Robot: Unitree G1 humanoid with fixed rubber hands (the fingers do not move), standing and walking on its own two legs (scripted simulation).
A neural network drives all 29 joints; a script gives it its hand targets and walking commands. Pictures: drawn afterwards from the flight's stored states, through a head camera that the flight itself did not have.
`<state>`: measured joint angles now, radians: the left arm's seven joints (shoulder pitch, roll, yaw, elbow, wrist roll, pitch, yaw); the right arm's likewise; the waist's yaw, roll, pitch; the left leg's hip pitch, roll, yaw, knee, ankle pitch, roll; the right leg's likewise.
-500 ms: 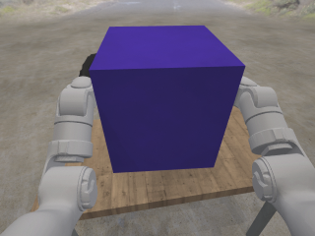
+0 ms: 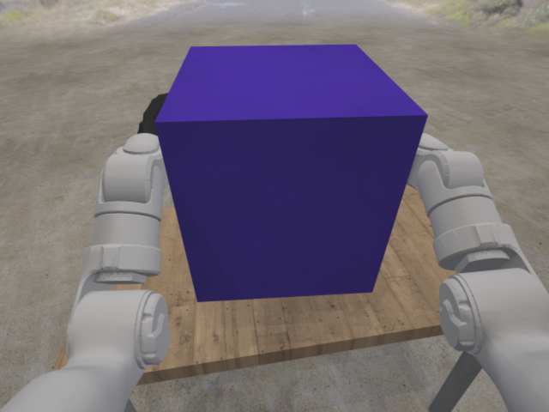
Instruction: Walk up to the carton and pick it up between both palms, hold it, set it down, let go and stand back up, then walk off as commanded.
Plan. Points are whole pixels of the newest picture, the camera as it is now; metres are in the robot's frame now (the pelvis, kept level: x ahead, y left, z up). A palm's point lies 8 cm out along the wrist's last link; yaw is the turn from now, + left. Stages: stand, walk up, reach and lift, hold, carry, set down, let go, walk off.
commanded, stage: hold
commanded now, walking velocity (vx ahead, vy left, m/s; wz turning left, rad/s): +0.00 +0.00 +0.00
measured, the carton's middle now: (280, 167) +0.40 +0.00 +0.22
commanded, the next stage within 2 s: set down in 1.54 s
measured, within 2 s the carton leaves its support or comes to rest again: neither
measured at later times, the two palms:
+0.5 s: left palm (152, 146) +0.38 +0.17 +0.27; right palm (405, 147) +0.38 -0.18 +0.26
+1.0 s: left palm (152, 146) +0.38 +0.17 +0.27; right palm (405, 147) +0.38 -0.18 +0.26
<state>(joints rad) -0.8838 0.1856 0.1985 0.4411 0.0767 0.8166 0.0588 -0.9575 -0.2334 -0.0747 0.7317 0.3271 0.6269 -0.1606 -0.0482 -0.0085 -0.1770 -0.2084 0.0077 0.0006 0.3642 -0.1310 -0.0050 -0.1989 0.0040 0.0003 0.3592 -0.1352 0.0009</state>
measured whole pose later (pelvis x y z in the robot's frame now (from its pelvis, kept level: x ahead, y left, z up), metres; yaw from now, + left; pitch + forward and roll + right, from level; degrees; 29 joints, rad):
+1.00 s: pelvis +0.00 +0.00 +0.00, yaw +0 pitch -1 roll +0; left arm -0.88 0.19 0.20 0.44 0.08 0.82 0.06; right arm -0.96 -0.23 -0.07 0.73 0.33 0.63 -0.16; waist -0.05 -0.01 -0.18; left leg -0.21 0.01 0.00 0.36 -0.13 -0.01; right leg -0.20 0.00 0.00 0.36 -0.14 0.00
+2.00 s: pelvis +0.02 +0.00 +0.00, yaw +0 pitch -3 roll +0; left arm -0.97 0.17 0.35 0.63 0.20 0.55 -0.07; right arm -0.90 -0.15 -0.11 0.81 0.14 0.34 -0.13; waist -0.05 -0.02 -0.10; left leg -0.13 0.01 0.00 0.33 -0.16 -0.01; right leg -0.13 0.00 0.00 0.35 -0.17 0.00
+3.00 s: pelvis +0.04 +0.00 +0.00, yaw +0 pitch -3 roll +0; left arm -0.89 0.14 0.34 0.70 0.20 0.37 -0.09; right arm -0.74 -0.09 -0.16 0.75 0.06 0.20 -0.14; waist -0.05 -0.05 -0.03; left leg -0.10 0.01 0.00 0.34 -0.18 -0.01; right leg -0.10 0.00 0.00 0.33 -0.19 0.00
